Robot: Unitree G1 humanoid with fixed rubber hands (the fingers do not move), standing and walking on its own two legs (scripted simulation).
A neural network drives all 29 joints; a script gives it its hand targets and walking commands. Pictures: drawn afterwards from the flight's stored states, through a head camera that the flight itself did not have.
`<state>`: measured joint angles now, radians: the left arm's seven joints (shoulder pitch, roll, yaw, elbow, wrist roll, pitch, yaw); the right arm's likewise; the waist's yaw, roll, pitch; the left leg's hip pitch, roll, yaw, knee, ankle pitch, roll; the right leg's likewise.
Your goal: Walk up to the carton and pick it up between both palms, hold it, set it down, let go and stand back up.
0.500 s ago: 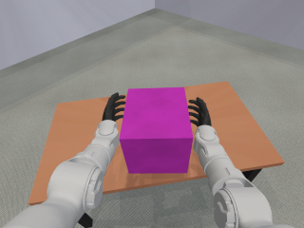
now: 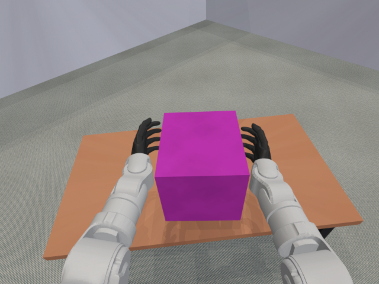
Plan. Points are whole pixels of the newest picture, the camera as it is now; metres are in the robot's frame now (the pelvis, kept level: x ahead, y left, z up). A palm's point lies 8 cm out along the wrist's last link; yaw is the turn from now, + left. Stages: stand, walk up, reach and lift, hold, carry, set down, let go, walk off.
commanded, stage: reach and lift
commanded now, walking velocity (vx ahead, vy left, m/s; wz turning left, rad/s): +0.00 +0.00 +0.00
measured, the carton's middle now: (201, 164) +0.38 -0.04 +0.04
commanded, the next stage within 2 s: hold in 1.70 s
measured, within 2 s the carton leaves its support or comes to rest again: neither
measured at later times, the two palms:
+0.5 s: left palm (126, 145) +0.37 +0.12 +0.14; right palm (253, 148) +0.36 -0.15 +0.11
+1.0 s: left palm (117, 132) +0.37 +0.12 +0.18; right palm (250, 134) +0.37 -0.14 +0.15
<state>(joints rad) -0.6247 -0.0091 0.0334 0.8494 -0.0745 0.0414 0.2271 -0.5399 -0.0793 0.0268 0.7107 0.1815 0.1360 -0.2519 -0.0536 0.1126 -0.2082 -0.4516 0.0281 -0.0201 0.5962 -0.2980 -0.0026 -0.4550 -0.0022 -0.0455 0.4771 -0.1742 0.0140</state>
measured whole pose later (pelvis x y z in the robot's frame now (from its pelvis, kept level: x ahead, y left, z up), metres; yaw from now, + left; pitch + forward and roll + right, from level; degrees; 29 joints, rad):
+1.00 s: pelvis +0.00 -0.01 +0.02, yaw +2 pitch -5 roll -2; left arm -0.60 -0.11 0.23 0.29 0.28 0.50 0.10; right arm -0.59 -0.01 -0.04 0.59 0.15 0.25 -0.23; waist -0.07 -0.02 0.00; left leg -0.08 0.02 -0.04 0.40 -0.24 -0.01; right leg -0.07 0.00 -0.07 0.28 -0.12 0.01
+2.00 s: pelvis +0.00 -0.01 +0.01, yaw +3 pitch -8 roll -2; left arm -0.62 -0.12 0.27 0.14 0.33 0.65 0.03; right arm -0.63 -0.01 0.01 0.52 0.21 0.33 -0.26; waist -0.08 -0.02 0.04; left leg -0.02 0.03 -0.05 0.40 -0.24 -0.01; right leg 0.00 0.00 -0.08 0.27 -0.12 0.01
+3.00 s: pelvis +0.00 -0.01 +0.01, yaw +2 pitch -10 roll -1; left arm -0.65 -0.12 0.30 0.12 0.39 0.72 -0.02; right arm -0.63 0.02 -0.02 0.52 0.18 0.36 -0.26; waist -0.07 -0.03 0.05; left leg 0.04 0.02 -0.05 0.38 -0.23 -0.01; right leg 0.04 0.00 -0.08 0.27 -0.13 0.00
